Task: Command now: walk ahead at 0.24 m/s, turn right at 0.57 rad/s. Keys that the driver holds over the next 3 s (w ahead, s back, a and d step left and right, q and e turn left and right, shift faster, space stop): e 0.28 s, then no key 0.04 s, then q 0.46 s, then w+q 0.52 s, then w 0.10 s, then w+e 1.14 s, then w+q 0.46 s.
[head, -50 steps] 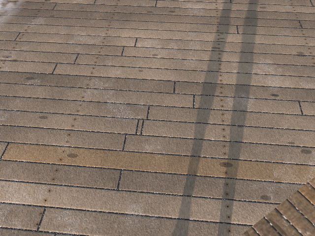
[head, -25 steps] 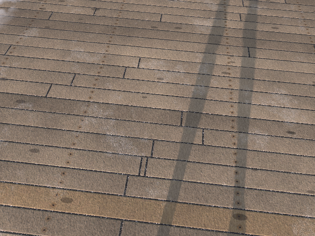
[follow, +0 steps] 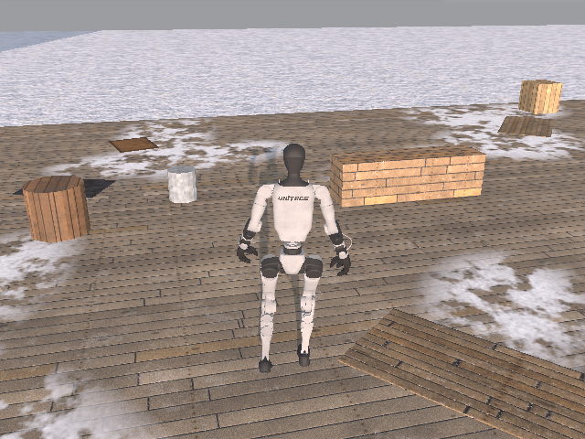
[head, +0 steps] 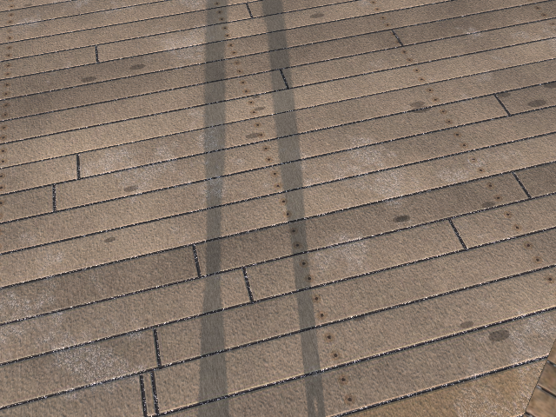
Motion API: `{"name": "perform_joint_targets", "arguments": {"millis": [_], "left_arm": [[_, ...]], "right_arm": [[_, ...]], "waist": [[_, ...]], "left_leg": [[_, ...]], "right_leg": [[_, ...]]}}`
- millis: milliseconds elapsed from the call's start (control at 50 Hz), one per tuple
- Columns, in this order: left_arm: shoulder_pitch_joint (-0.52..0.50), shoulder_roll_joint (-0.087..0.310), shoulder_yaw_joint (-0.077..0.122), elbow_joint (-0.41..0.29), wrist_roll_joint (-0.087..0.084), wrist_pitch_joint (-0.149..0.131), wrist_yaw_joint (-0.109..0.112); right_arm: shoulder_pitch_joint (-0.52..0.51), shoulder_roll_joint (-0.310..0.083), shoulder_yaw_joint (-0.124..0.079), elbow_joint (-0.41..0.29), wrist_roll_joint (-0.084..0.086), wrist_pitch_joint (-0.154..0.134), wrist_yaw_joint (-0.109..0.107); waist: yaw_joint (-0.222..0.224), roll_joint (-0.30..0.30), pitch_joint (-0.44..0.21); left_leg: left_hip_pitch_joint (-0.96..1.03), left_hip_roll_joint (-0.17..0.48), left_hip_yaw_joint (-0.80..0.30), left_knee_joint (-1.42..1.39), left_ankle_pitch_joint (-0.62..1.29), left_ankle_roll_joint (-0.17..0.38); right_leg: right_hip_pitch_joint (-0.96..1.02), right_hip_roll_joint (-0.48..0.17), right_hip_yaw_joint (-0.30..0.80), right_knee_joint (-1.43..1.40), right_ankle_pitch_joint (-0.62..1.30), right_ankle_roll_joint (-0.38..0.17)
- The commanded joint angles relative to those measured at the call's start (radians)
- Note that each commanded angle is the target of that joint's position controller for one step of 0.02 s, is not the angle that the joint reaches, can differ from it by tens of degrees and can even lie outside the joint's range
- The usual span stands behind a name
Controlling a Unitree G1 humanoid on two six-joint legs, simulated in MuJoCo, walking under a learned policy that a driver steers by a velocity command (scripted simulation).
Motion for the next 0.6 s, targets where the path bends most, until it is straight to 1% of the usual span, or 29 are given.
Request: {"name": "perform_joint_targets", "arguments": {"millis": [20,40,60,100,140,160,200,240,280,320,340,360,380,400,420,440,460,480,500,520,560,600], "left_arm": [[0.057,0.131,0.040,-0.066,0.005,-0.007,0.020],[0.039,0.135,0.042,-0.074,0.017,-0.005,0.022],[0.033,0.143,0.045,-0.073,0.020,-0.005,0.026],[0.038,0.161,0.051,-0.066,0.015,0.000,0.037],[0.045,0.167,0.053,-0.059,0.003,0.014,0.051],[0.046,0.166,0.053,-0.058,-0.002,0.023,0.058],[0.051,0.167,0.053,-0.057,-0.003,0.039,0.067],[0.057,0.166,0.052,-0.056,-0.001,0.051,0.070],[0.057,0.161,0.050,-0.058,-0.001,0.058,0.069],[0.040,0.143,0.042,-0.063,-0.002,0.060,0.070],[0.018,0.124,0.032,-0.065,-0.004,0.060,0.072],[0.048,0.084,0.018,-0.057,0.004,0.056,0.072],[0.136,0.019,-0.003,-0.049,0.034,0.048,0.071],[0.215,0.025,-0.003,-0.037,0.030,0.047,0.072],[0.199,0.083,0.004,-0.018,0.038,0.050,0.075],[0.142,0.108,0.014,-0.013,0.032,0.055,0.076],[0.114,0.102,0.018,0.000,0.030,0.062,0.077],[0.096,0.101,0.020,0.000,0.032,0.068,0.075],[0.084,0.084,0.017,0.005,0.024,0.068,0.071],[0.075,0.074,0.016,0.012,0.017,0.065,0.070],[0.076,0.068,0.020,0.031,0.008,0.057,0.074],[0.080,0.070,0.025,0.041,0.008,0.051,0.077]], "right_arm": [[-0.005,-0.141,-0.034,-0.086,-0.014,-0.010,-0.016],[0.011,-0.133,-0.034,-0.088,-0.016,0.004,-0.018],[0.028,-0.113,-0.030,-0.085,-0.019,0.015,-0.019],[0.017,-0.090,-0.022,-0.090,-0.024,0.026,-0.025],[-0.024,-0.079,-0.016,-0.101,-0.025,0.032,-0.026],[-0.047,-0.078,-0.014,-0.107,-0.023,0.035,-0.023],[-0.099,-0.080,-0.012,-0.120,-0.016,0.038,-0.016],[-0.142,-0.086,-0.013,-0.134,-0.011,0.040,-0.010],[-0.159,-0.097,-0.017,-0.143,-0.010,0.035,-0.005],[-0.126,-0.108,-0.024,-0.135,-0.010,0.024,0.002],[-0.088,-0.104,-0.025,-0.123,-0.011,0.017,0.006],[-0.078,-0.113,-0.025,-0.123,-0.025,0.008,0.006],[-0.097,-0.160,-0.025,-0.143,-0.049,0.006,0.003],[-0.122,-0.117,-0.009,-0.126,-0.075,0.015,0.003],[-0.126,-0.038,0.015,-0.126,-0.058,0.014,0.013],[-0.120,-0.030,0.019,-0.117,-0.044,0.015,0.021],[-0.119,-0.063,0.009,-0.109,-0.029,0.021,0.026],[-0.137,-0.100,-0.001,-0.112,-0.012,0.028,0.024],[-0.152,-0.133,-0.012,-0.116,-0.006,0.040,0.020],[-0.149,-0.158,-0.022,-0.119,-0.003,0.051,0.016],[-0.127,-0.172,-0.033,-0.123,0.006,0.068,0.007],[-0.125,-0.162,-0.036,-0.130,0.013,0.075,-0.002]], "waist": [[0.014,-0.016,-0.192],[-0.006,-0.027,-0.189],[-0.018,-0.032,-0.195],[-0.021,-0.042,-0.205],[-0.009,-0.060,-0.221],[-0.001,-0.070,-0.227],[0.017,-0.088,-0.224],[0.032,-0.103,-0.208],[0.036,-0.121,-0.195],[0.022,-0.143,-0.198],[-0.005,-0.145,-0.200],[-0.003,-0.117,-0.204],[0.059,0.062,-0.255],[0.115,0.242,-0.244],[0.085,0.216,-0.232],[0.056,0.178,-0.211],[0.050,0.151,-0.198],[0.049,0.151,-0.173],[0.052,0.153,-0.155],[0.047,0.157,-0.142],[0.035,0.174,-0.155],[0.035,0.184,-0.175]], "left_leg": [[-0.261,0.056,-0.076,0.003,0.094,0.002],[-0.219,0.047,-0.071,-0.029,0.114,-0.007],[-0.198,0.037,-0.063,-0.069,0.128,-0.019],[-0.191,0.014,-0.057,-0.174,0.179,-0.040],[-0.185,-0.002,-0.064,-0.276,0.258,-0.053],[-0.174,-0.012,-0.067,-0.324,0.302,-0.056],[-0.157,-0.030,-0.078,-0.408,0.353,-0.059],[-0.145,-0.046,-0.092,-0.479,0.345,-0.055],[-0.126,-0.064,-0.104,-0.547,0.302,-0.045],[-0.073,-0.062,-0.098,-0.649,0.311,-0.022],[-0.002,-0.051,-0.079,-0.758,0.414,0.000],[0.105,0.011,-0.115,-0.845,0.601,0.037],[0.240,0.194,-0.300,-0.843,0.914,0.116],[0.249,0.308,-0.475,-0.840,1.016,0.291],[0.223,0.312,-0.535,-0.874,0.892,0.341],[0.226,0.258,-0.484,-0.870,0.797,0.311],[0.226,0.210,-0.444,-0.867,0.701,0.276],[0.206,0.189,-0.432,-0.870,0.634,0.250],[0.173,0.155,-0.402,-0.872,0.591,0.224],[0.158,0.122,-0.378,-0.870,0.561,0.210],[0.171,0.097,-0.379,-0.862,0.530,0.207],[0.158,0.089,-0.396,-0.854,0.495,0.201]], "right_leg": [[0.337,-0.264,0.330,-0.216,0.580,-0.211],[0.273,-0.252,0.316,-0.232,0.610,-0.211],[0.237,-0.243,0.294,-0.236,0.656,-0.215],[0.204,-0.219,0.262,-0.229,0.689,-0.205],[0.205,-0.198,0.258,-0.211,0.631,-0.180],[0.204,-0.186,0.261,-0.204,0.579,-0.164],[0.204,-0.177,0.291,-0.195,0.466,-0.141],[0.212,-0.178,0.339,-0.180,0.368,-0.131],[0.235,-0.180,0.398,-0.146,0.326,-0.124],[0.270,-0.182,0.434,-0.097,0.312,-0.104],[0.270,-0.166,0.420,-0.058,0.291,-0.078],[0.234,-0.127,0.394,-0.012,0.214,-0.033],[0.167,-0.031,0.293,0.132,-0.071,0.023],[0.082,0.038,0.226,0.191,-0.443,0.088],[0.075,-0.025,0.211,0.238,-0.470,0.132],[0.068,-0.039,0.192,0.235,-0.431,0.148],[0.063,-0.043,0.172,0.208,-0.402,0.163],[0.068,-0.056,0.165,0.165,-0.352,0.174],[0.108,-0.051,0.146,0.101,-0.315,0.176],[0.138,-0.028,0.116,0.036,-0.268,0.171],[0.175,0.005,0.078,-0.056,-0.172,0.160],[0.225,0.004,0.068,-0.113,-0.104,0.136]]}}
